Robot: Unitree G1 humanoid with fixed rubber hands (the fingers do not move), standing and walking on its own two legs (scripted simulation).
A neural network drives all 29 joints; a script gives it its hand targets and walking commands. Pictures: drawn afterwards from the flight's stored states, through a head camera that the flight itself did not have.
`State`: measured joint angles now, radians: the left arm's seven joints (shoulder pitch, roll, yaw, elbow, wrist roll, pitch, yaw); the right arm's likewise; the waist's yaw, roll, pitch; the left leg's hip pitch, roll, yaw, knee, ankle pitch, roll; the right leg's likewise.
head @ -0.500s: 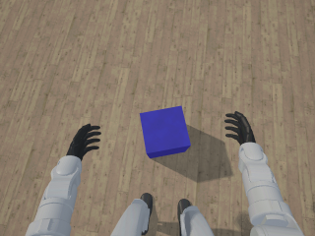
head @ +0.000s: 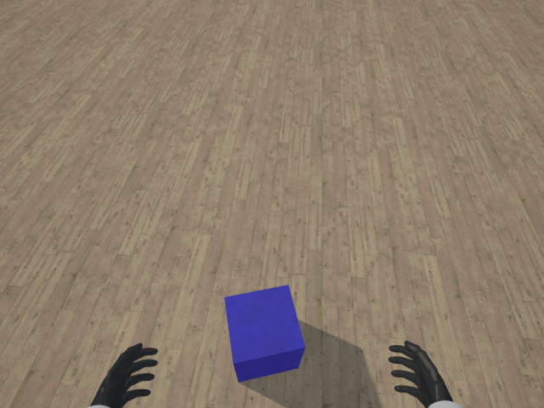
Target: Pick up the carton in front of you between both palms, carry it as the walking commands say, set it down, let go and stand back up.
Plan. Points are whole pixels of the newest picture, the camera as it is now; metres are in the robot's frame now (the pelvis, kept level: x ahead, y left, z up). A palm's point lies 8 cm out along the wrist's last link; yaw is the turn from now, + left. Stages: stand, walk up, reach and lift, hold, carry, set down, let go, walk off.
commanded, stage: let go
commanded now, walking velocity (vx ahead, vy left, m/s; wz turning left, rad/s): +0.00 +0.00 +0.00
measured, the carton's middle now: (262, 334) +0.44 +0.03 -0.65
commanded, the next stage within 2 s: stand in 0.44 s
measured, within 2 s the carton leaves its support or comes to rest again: neither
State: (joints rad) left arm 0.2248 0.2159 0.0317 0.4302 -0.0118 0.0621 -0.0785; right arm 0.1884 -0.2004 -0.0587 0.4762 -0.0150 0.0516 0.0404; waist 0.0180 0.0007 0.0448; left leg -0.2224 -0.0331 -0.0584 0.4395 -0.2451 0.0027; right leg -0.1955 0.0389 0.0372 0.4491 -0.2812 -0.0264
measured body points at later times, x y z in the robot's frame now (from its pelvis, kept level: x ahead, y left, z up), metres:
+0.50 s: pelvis -0.01 +0.01 -0.01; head -0.01 +0.01 +0.44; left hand +0.17 +0.26 -0.08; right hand +0.16 -0.24 -0.08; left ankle -0.01 +0.12 -0.74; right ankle -0.03 -0.10 -0.74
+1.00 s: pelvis +0.00 +0.03 +0.00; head +0.00 +0.05 +0.44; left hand +0.13 +0.31 -0.12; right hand +0.13 -0.25 -0.10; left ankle -0.01 +0.12 -0.74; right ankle -0.03 -0.10 -0.74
